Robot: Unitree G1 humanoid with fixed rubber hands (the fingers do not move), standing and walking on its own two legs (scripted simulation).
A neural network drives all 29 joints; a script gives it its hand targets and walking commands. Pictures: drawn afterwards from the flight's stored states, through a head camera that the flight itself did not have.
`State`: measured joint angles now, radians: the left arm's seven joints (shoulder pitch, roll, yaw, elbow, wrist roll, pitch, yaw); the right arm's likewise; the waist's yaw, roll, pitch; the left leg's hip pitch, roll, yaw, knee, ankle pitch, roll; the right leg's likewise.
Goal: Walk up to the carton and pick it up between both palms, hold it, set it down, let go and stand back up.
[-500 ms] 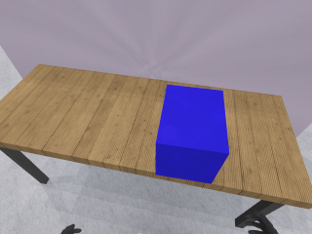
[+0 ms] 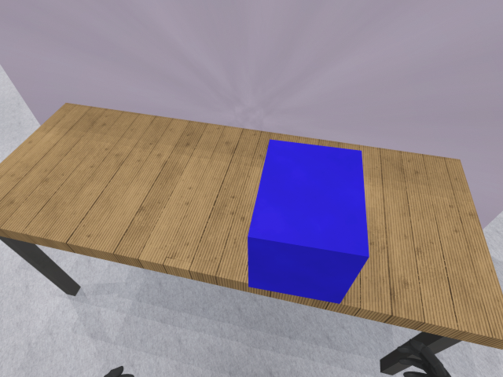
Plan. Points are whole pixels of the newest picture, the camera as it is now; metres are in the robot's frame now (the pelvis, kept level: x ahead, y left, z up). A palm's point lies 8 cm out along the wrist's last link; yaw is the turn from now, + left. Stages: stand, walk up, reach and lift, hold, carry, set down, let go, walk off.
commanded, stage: walk up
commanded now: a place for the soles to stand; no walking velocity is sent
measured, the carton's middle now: (304, 219) +0.43 -0.08 -0.06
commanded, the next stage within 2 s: stand in 0.18 s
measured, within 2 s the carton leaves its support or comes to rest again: neither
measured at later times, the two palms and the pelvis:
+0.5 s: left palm out of the picture +0.13 +0.27 -0.11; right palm out of the picture +0.13 -0.26 -0.10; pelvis -0.01 +0.00 -0.01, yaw -5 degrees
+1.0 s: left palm (143, 342) +0.19 +0.20 -0.06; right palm (442, 375) +0.15 -0.25 -0.04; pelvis +0.00 +0.00 +0.02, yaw -10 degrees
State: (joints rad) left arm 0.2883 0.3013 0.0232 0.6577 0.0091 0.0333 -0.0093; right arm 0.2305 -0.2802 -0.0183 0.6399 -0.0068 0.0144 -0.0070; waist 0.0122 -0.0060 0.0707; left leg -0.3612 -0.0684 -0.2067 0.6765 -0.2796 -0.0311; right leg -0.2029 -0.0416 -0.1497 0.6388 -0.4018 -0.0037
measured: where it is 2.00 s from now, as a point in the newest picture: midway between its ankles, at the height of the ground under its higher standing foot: outside the picture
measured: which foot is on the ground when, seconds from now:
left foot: down 0.00-1.00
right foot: down 0.00-1.00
